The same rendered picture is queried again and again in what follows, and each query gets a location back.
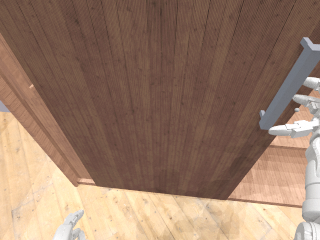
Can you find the robot right upper arm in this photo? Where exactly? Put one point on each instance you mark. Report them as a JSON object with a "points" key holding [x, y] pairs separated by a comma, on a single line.
{"points": [[307, 231]]}

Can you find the handle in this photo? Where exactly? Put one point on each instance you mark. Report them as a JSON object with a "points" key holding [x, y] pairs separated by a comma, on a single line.
{"points": [[14, 76], [304, 65]]}

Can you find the right robot forearm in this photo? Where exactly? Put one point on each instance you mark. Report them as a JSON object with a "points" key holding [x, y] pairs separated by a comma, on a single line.
{"points": [[311, 205]]}

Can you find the left robot hand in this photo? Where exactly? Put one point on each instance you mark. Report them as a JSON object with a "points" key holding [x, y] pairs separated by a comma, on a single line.
{"points": [[65, 231]]}

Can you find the wardrobe door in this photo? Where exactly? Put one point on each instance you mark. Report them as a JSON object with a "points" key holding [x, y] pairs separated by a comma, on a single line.
{"points": [[162, 96], [44, 119]]}

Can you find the right robot hand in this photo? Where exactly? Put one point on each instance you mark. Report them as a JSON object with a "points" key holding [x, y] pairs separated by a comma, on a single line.
{"points": [[302, 128]]}

